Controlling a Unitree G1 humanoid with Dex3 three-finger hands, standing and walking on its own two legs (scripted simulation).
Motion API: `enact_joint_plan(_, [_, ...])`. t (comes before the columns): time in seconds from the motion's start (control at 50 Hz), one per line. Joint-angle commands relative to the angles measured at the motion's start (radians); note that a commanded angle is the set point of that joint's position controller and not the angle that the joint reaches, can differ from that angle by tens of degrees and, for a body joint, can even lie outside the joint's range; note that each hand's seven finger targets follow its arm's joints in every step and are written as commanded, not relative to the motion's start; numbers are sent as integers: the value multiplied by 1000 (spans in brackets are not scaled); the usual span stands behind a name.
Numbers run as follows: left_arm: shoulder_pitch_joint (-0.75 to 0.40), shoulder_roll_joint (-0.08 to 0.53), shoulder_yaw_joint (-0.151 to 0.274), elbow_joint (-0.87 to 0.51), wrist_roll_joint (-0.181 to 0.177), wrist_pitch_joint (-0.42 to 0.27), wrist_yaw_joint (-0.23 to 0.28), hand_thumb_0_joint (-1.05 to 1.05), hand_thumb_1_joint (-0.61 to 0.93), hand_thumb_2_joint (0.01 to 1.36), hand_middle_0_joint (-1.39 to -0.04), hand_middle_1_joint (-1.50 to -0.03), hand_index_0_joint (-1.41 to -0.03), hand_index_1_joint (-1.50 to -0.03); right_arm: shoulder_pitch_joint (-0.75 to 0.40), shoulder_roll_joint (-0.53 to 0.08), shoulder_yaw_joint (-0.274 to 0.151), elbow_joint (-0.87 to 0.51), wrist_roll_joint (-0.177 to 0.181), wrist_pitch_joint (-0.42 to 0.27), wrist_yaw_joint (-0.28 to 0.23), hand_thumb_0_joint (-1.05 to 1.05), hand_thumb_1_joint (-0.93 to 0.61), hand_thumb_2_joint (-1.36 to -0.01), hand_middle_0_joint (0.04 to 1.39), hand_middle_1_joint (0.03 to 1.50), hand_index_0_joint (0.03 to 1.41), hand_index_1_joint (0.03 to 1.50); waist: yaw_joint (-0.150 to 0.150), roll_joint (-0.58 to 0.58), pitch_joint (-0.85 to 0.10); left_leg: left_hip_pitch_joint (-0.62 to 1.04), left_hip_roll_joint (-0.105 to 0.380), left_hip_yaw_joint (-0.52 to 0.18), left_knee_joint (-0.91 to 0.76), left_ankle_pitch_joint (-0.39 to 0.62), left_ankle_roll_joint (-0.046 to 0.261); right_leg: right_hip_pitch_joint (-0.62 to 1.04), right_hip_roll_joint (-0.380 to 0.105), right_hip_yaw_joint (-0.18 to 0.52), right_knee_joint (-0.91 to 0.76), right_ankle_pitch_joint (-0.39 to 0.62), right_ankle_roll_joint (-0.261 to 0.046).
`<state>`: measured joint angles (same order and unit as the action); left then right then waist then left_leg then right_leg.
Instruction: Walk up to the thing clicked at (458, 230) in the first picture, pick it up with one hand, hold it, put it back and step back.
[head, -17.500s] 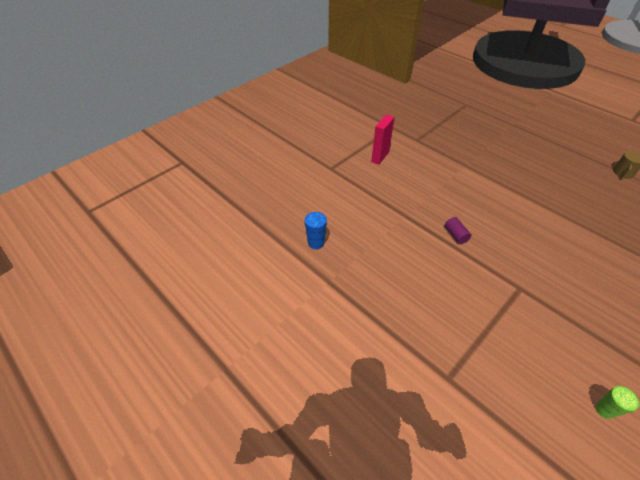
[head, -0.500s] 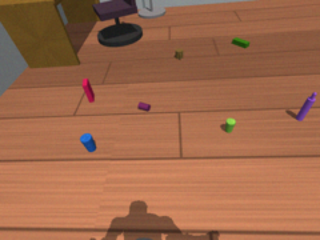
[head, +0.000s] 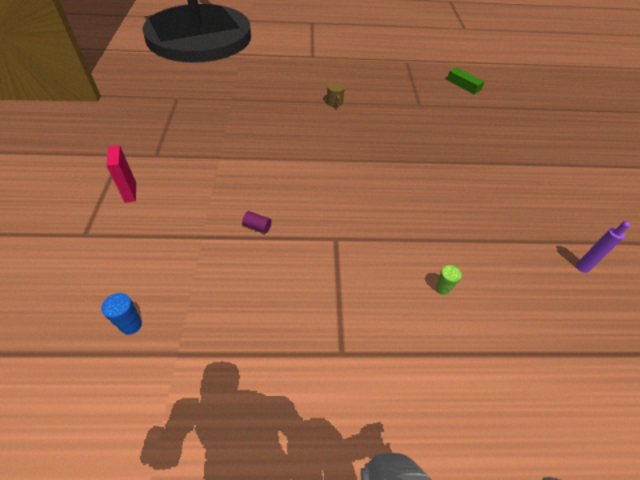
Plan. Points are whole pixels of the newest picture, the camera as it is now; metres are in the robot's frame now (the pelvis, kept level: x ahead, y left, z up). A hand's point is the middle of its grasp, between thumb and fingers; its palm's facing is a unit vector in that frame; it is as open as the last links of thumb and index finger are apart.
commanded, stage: walk up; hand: left
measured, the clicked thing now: (257, 222) +1.14 +0.20 -0.74
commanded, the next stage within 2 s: none
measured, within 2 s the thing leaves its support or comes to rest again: neither
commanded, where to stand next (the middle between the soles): +0.73 -0.01 m, yaw -1 degrees
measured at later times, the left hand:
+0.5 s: hand (161, 394) +0.26 +0.24 -0.13, palm faces +0.00 -0.93 -0.38, open 7.4 cm
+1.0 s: hand (162, 263) +0.51 +0.29 -0.15, palm faces -0.09 -0.94 -0.32, open 7.4 cm
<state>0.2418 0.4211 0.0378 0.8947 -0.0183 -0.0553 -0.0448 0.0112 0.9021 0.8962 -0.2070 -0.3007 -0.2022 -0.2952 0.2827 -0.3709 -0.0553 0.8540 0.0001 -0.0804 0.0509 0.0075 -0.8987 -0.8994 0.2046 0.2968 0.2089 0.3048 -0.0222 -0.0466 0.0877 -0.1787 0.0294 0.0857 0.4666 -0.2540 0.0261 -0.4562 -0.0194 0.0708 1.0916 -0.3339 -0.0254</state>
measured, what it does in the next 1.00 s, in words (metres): walks ahead: right foot, then left foot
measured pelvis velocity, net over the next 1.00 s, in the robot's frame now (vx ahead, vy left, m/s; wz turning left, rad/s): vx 0.42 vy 0.03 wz -0.02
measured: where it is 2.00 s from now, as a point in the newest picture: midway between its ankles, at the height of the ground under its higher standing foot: (307, 328)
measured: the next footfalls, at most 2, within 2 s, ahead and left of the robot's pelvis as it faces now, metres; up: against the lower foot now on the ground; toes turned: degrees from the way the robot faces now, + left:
right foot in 0.22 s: +0.27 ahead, -0.15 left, +0.00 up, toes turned -5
left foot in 0.64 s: +0.44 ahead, +0.12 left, +0.00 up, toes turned +5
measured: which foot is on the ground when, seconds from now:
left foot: down 0.00-0.24, up 0.26-0.62, down 0.64-1.00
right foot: up 0.00-0.20, down 0.22-0.68, up 0.70-1.00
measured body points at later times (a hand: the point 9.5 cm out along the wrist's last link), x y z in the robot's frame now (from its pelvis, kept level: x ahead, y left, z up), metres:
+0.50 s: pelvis +0.23 -0.03 +0.00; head +0.25 -0.05 +0.45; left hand +0.26 +0.29 -0.10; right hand +0.31 -0.35 -0.12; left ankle +0.30 +0.12 -0.69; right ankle +0.23 -0.15 -0.74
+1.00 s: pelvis +0.42 +0.03 +0.00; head +0.45 +0.05 +0.45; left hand +0.52 +0.34 -0.13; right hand +0.45 -0.29 -0.10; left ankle +0.40 +0.12 -0.74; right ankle +0.52 -0.13 -0.69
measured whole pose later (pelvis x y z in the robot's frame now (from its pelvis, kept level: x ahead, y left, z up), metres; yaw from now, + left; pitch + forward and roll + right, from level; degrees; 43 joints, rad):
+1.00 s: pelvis +0.42 +0.03 +0.00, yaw -1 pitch -3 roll +0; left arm 0.25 0.43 0.04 0.87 0.00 -0.03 -0.06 0.01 0.90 0.90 -0.20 -0.30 -0.20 -0.29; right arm 0.36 -0.38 -0.04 0.82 0.00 -0.09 0.04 0.01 -0.90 -0.90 0.21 0.30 0.21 0.31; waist -0.03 -0.06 0.10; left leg -0.11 0.00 0.11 0.43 -0.28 0.04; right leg -0.52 -0.07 0.02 0.85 -0.24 -0.01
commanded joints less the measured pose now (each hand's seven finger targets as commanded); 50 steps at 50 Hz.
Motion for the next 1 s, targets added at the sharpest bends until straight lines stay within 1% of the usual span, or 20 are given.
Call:
enact_joint_plan(0.0, [16, 150, 50, -77, 11, -13, -15, 0, 900, 900, -200, -300, -200, -300, 26, -275, -79, -79, -5, -29, -25, 0, -900, -900, 200, 300, 200, 300, 4, 182, 14, 41, 240, -121, -198, 392, 207, -82, -66, -39, -209, 75, 34])
enact_joint_plan(0.1, [-47, 146, 66, -96, 25, -24, -32, 0, 900, 900, -200, -300, -200, -300, 17, -292, -80, -96, -5, -21, -16, 0, -900, -900, 200, 300, 200, 300, -1, 202, -39, 15, 207, -81, -127, 275, 163, 107, -50, -109, -484, 241, -2])
enact_joint_plan(0.18, [132, 207, 103, -32, 31, -34, -13, 0, 900, 900, -200, -300, -200, -300, 17, -249, -61, -118, -1, -11, -19, 0, -900, -900, 200, 300, 200, 300, 107, 12, -144, -129, 149, -48, 216, 274, 106, 473, -3, -125, -538, 205, -37])
enact_joint_plan(0.2, [228, 256, 125, -17, 36, -42, 0, 0, 900, 900, -200, -300, -200, -300, 86, -197, -42, -114, 1, -11, -17, 0, -900, -900, 200, 300, 200, 300, 146, -159, -217, -195, 68, -2, 481, 155, 72, 581, -81, 2, -629, 34, -55])
enact_joint_plan(0.22, [248, 333, 139, -39, 33, -49, 10, 0, 900, 900, -200, -300, -200, -300, 143, -151, -25, -121, 2, -4, -14, 0, -900, -900, 200, 300, 200, 300, 123, -294, -219, -378, -56, -23, 680, -255, 29, 636, -342, 448, -759, -79, -132])
enact_joint_plan(0.24, [207, 350, 131, -53, 16, -47, 9, 0, 900, 900, -200, -300, -200, -300, 116, -261, -52, -104, 1, 7, -24, 0, -900, -900, 200, 300, 200, 300, 122, -191, -177, -440, -37, -97, 761, -284, 18, 598, -410, 632, -836, -135, -211])
enact_joint_plan(0.26, [160, 343, 129, -70, 8, -44, 13, 0, 900, 900, -200, -300, -200, -300, 75, -289, -57, -89, -5, 9, -31, 0, -900, -900, 200, 300, 200, 300, 117, -161, -130, -468, -1, -130, 796, -256, 17, 528, -415, 634, -851, -146, -255])
enact_joint_plan(0.32, [68, 245, 101, -87, 7, -50, 22, 0, 900, 900, -200, -300, -200, -300, 74, -249, -49, -52, 18, 11, -18, 0, -900, -900, 200, 300, 200, 300, 52, -71, -22, -391, 36, -184, 700, -104, 28, 334, -263, 245, -835, 115, -172])
enact_joint_plan(0.36, [48, 223, 93, -90, 12, -58, 21, 0, 900, 900, -200, -300, -200, -300, 114, -225, -49, -39, 3, 22, -6, 0, -900, -900, 200, 300, 200, 300, 23, -78, -14, -310, 41, -156, 616, -52, 13, 231, -214, 119, -843, 166, -169])
enact_joint_plan(0.46, [40, 244, 99, -127, 29, -65, 14, 0, 900, 900, -200, -300, -200, -300, 28, -221, -64, -63, -14, 30, 23, 0, -900, -900, 200, 300, 200, 300, 38, -85, 4, -321, 71, -99, 341, 7, -34, 201, -218, 34, -900, -62, -194])
enact_joint_plan(0.54, [71, 260, 100, -122, 30, -60, 9, 0, 900, 900, -200, -300, -200, -300, -53, -210, -66, -87, -21, 9, 32, 0, -900, -900, 200, 300, 200, 300, 64, -78, -21, -220, 73, -67, 149, 92, -27, 214, -222, 6, -823, -31, -175])
enact_joint_plan(0.62, [47, 236, 81, -127, 36, -46, 9, 0, 900, 900, -200, -300, -200, -300, 105, -250, -90, -26, -28, -6, 16, 0, -900, -900, 200, 300, 200, 300, -40, 44, -98, 92, 10, -11, 98, 32, 11, 96, -184, -46, -566, 74, -128])
enact_joint_plan(0.64, [88, 185, 62, -127, 36, -44, 11, 0, 900, 900, -200, -300, -200, -300, 212, -296, -106, 1, -34, -15, 2, 0, -900, -900, 200, 300, 200, 300, -91, 202, -156, 224, 53, -106, 9, -105, 46, 34, -114, -109, -282, 165, -100])
enact_joint_plan(0.66, [150, 87, 38, -134, 24, -39, 7, 0, 900, 900, -200, -300, -200, -300, 239, -379, -124, -15, -44, -22, -11, 0, -900, -900, 200, 300, 200, 300, -74, 447, -173, 319, 291, -515, -119, -242, 116, -179, 21, -147, -20, -144, -30])
enact_joint_plan(0.68, [170, 179, 61, -105, 19, -27, 24, 0, 900, 900, -200, -300, -200, -300, 191, -403, -123, -46, -14, -24, -11, 0, -900, -900, 200, 300, 200, 300, -56, 322, -158, 283, 401, -765, -230, -300, 195, -237, 49, -54, 76, -205, -30])
enact_joint_plan(0.7, [124, 237, 66, -93, 29, -22, 35, 0, 900, 900, -200, -300, -200, -300, 152, -388, -123, -49, 1, -19, -12, 0, -900, -900, 200, 300, 200, 300, -48, 259, -96, 228, 422, -760, -217, -266, 243, -260, -8, -4, 124, -196, -39])
enact_joint_plan(0.76, [120, 207, 61, -61, 8, -26, 25, 0, 900, 900, -200, -300, -200, -300, 105, -284, -75, -65, 0, -28, -29, 0, -900, -900, 200, 300, 200, 300, -2, 151, -36, 103, 265, -333, -146, 368, 115, -131, -39, 71, 32, -26, -21])
enact_joint_plan(0.78, [139, 189, 58, -57, 2, -19, 20, 0, 900, 900, -200, -300, -200, -300, 105, -278, -71, -61, 5, -34, -31, 0, -900, -900, 200, 300, 200, 300, 9, 183, -40, 94, 247, -269, -137, 470, 109, -109, -44, 44, 9, -2, -15])
enact_joint_plan(0.88, [80, 158, 52, -83, 13, 0, -1, 0, 900, 900, -200, -300, -200, -300, 99, -274, -73, -94, 0, -34, -38, 0, -900, -900, 200, 300, 200, 300, 0, 202, -36, 112, 224, -153, -160, 476, 179, -112, -51, -29, -159, 84, 22])
enact_joint_plan(0.98, [-41, 131, 51, -133, 26, -2, -16, 0, 900, 900, -200, -300, -200, -300, 113, -288, -79, -99, -4, -24, -37, 0, -900, -900, 200, 300, 200, 300, -22, 181, -23, 109, 219, -108, -135, 493, 179, -50, -68, -90, -372, 168, 8])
